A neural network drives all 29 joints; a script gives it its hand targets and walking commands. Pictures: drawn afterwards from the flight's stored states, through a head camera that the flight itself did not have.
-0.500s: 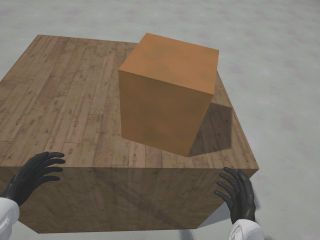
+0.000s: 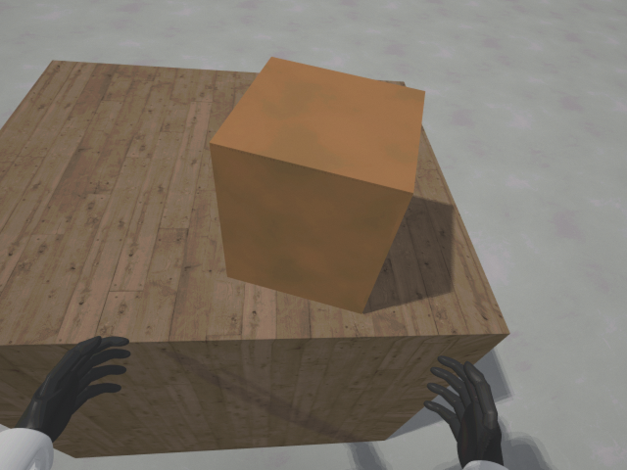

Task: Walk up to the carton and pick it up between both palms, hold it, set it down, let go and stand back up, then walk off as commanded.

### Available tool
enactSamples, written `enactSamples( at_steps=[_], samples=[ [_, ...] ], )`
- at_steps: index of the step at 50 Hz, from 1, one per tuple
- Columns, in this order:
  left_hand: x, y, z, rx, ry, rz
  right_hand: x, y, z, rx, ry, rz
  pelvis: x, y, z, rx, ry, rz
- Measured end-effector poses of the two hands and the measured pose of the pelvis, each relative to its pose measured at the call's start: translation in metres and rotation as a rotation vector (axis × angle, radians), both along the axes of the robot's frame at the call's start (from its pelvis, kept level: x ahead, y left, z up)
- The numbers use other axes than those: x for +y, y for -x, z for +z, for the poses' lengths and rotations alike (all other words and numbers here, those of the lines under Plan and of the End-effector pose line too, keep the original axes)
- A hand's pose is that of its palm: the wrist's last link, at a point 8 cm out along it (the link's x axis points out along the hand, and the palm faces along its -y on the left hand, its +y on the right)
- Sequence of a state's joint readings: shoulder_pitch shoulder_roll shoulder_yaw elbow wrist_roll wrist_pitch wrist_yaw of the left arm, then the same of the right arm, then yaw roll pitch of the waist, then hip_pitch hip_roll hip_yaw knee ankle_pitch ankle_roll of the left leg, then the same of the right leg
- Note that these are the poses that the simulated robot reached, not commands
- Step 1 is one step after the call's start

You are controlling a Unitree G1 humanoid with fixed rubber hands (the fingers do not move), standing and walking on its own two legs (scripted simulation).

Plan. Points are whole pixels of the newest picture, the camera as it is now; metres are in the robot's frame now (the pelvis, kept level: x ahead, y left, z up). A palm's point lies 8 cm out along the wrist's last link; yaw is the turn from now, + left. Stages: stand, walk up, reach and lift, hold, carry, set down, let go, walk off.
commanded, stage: set down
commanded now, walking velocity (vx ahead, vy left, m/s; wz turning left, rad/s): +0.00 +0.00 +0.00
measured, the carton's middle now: (318, 191) +0.46 +0.03 +0.10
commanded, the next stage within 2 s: let go in 1.90 s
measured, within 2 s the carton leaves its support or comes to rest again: neither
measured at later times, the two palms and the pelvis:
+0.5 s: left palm (93, 440) +0.14 +0.25 -0.01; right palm (491, 462) +0.15 -0.19 +0.00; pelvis -0.02 -0.01 +0.00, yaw +0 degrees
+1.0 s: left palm (121, 446) +0.15 +0.23 -0.05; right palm (494, 465) +0.16 -0.22 -0.04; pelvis -0.01 -0.02 +0.00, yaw +1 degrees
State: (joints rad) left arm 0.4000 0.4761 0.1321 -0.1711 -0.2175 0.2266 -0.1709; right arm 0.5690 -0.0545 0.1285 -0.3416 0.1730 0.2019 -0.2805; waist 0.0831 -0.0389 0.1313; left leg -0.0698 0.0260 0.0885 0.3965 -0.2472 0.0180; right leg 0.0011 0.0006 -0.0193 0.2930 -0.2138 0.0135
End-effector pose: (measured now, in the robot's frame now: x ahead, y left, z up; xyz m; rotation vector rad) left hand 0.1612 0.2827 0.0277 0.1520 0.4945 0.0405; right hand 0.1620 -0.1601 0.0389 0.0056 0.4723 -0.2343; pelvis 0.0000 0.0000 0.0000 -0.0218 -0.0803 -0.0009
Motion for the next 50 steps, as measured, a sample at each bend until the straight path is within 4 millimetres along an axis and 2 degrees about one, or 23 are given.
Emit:
enactSamples(
  at_steps=[12, 24, 34, 42, 50],
  samples=[
    [-0.016, 0.004, -0.016, 0.031, 0.017, 0.017, -0.014, 0.000, -0.020, 0.001, 0.012, 0.012, 0.000, 0.004, 0.001, -0.003, -0.003, -0.001],
    [-0.034, 0.016, -0.038, 0.104, 0.040, 0.062, -0.031, 0.009, -0.038, 0.042, 0.033, 0.048, -0.011, 0.016, 0.001, -0.021, -0.011, 0.005],
    [-0.041, 0.016, -0.049, 0.147, 0.039, 0.081, -0.041, 0.009, -0.052, 0.084, 0.045, 0.078, -0.018, 0.021, 0.001, -0.026, -0.016, 0.011],
    [-0.049, 0.012, -0.063, 0.199, 0.035, 0.087, -0.049, 0.003, -0.065, 0.111, 0.060, 0.109, -0.020, 0.018, 0.000, -0.019, -0.019, 0.014],
    [-0.054, 0.014, -0.075, 0.238, 0.016, 0.089, -0.056, 0.005, -0.078, 0.140, 0.079, 0.126, -0.021, 0.010, 0.000, -0.013, -0.019, 0.014]
  ],
)
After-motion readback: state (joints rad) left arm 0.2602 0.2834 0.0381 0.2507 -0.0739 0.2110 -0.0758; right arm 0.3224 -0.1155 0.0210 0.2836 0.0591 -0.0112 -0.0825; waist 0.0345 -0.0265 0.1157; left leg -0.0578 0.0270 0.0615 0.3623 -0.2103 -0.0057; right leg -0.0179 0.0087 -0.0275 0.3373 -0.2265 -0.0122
